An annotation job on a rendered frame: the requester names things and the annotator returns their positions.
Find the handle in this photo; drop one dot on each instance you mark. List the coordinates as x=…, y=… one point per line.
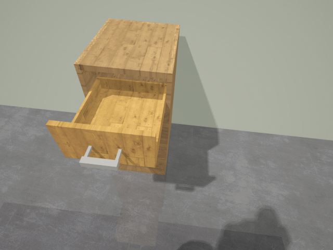
x=100, y=163

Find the drawer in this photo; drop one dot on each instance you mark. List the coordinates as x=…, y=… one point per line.
x=116, y=114

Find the cabinet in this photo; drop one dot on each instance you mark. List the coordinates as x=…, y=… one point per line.
x=140, y=51

